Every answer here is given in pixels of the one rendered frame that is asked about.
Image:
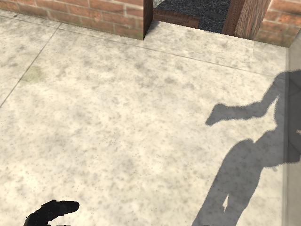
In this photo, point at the left robot hand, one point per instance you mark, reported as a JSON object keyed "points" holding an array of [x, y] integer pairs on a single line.
{"points": [[50, 211]]}

